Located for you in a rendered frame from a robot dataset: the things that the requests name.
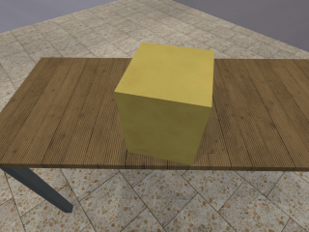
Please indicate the carton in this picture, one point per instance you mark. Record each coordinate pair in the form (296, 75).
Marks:
(164, 101)

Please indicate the table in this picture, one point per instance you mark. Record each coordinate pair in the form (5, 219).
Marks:
(65, 115)

